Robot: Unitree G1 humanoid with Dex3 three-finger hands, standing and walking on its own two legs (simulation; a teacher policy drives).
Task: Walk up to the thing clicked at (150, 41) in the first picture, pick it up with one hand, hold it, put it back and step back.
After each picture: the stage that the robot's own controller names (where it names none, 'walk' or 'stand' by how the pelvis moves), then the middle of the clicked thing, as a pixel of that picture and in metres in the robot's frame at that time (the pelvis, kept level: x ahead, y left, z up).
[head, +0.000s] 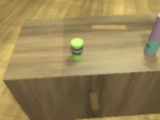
stand; (156, 36) +0.72 -0.36 -0.04
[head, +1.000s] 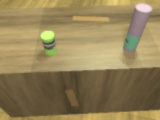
walk; (135, 30) +0.67 -0.22 -0.01
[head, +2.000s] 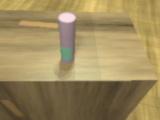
walk; (67, 40) +0.58 +0.15 +0.00
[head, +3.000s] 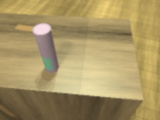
stand; (47, 50) +0.53 +0.21 -0.03
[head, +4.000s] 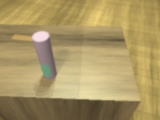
walk; (46, 57) +0.53 +0.21 -0.02
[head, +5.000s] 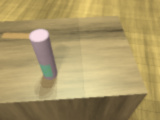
stand; (45, 57) +0.49 +0.21 -0.02
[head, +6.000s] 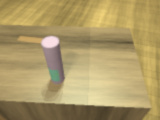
stand; (54, 62) +0.50 +0.18 -0.04
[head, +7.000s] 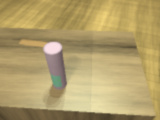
stand; (56, 68) +0.48 +0.17 -0.04
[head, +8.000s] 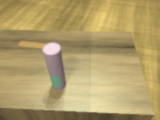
stand; (56, 68) +0.47 +0.19 -0.04
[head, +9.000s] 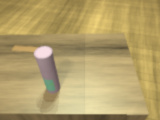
stand; (49, 72) +0.47 +0.20 -0.05
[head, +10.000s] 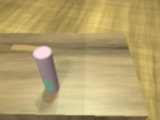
rise first; (48, 72) +0.46 +0.20 -0.05
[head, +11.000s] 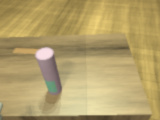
rise first; (50, 73) +0.46 +0.21 -0.04
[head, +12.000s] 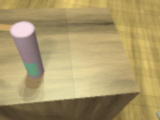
go down; (30, 54) +0.48 +0.19 +0.01
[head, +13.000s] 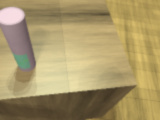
go down; (20, 44) +0.48 +0.20 +0.03
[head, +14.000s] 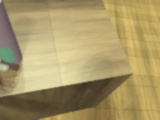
close in; (1, 35) +0.48 +0.21 +0.07
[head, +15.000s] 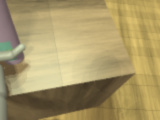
lift; (2, 31) +0.50 +0.20 +0.07
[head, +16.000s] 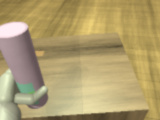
lift; (26, 71) +0.30 +0.18 +0.19
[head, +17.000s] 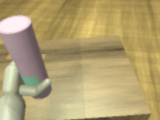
hold; (30, 64) +0.32 +0.17 +0.20
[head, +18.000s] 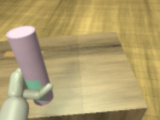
hold; (34, 70) +0.34 +0.17 +0.15
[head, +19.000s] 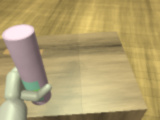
hold; (32, 70) +0.33 +0.18 +0.16
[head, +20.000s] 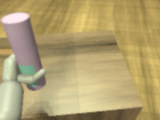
crouch; (27, 56) +0.39 +0.19 +0.15
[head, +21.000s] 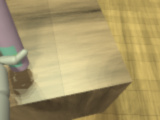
lower; (7, 37) +0.49 +0.20 +0.07
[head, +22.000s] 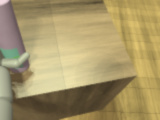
lower; (9, 39) +0.49 +0.19 +0.07
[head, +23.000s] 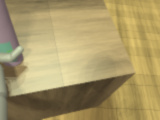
lower; (1, 32) +0.50 +0.20 +0.07
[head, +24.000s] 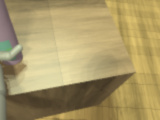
lower; (0, 30) +0.50 +0.20 +0.07
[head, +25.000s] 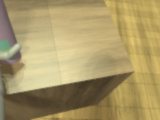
lower; out of the picture +0.50 +0.20 +0.07
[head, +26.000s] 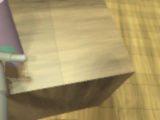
open; (5, 34) +0.49 +0.20 +0.07
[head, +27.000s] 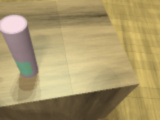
sink last; (23, 52) +0.46 +0.19 +0.04
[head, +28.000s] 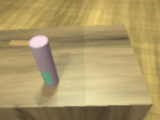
stand; (46, 64) +0.47 +0.21 +0.01
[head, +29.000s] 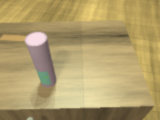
stand; (43, 63) +0.45 +0.20 +0.03
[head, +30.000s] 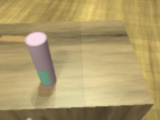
stand; (43, 63) +0.45 +0.20 +0.03
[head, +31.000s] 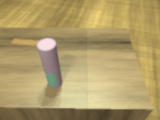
stand; (51, 66) +0.47 +0.18 -0.01
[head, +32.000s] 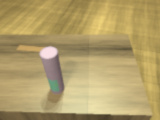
stand; (53, 72) +0.47 +0.18 -0.04
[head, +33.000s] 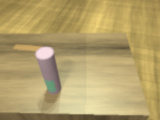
stand; (50, 73) +0.46 +0.19 -0.04
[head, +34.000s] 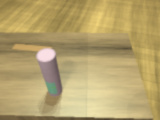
stand; (51, 74) +0.44 +0.18 -0.04
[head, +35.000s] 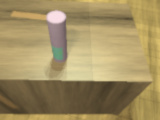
walk; (58, 40) +0.56 +0.13 -0.03
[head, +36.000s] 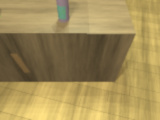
walk; (62, 1) +0.87 +0.20 -0.03
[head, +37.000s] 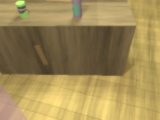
stand; (76, 1) +1.12 +0.15 -0.03
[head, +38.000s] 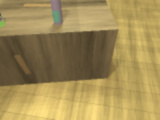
stand; (56, 7) +1.05 +0.22 -0.04
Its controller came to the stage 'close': yes
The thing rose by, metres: 0.21
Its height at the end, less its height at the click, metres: +0.00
